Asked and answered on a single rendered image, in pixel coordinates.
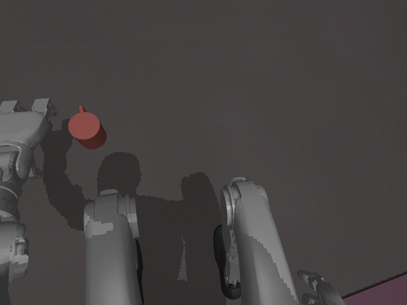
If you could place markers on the mug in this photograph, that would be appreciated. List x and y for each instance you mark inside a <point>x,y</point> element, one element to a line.
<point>86,128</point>

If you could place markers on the left robot hand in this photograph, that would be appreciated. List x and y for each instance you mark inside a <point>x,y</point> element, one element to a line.
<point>26,127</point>

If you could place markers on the right robot foot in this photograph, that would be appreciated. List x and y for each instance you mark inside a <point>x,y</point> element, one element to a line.
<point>229,290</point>

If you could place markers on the left robot arm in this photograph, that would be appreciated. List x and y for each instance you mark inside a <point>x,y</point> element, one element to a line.
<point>15,165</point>

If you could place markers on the right robot hand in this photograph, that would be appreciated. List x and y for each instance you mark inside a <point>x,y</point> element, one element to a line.
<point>326,293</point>

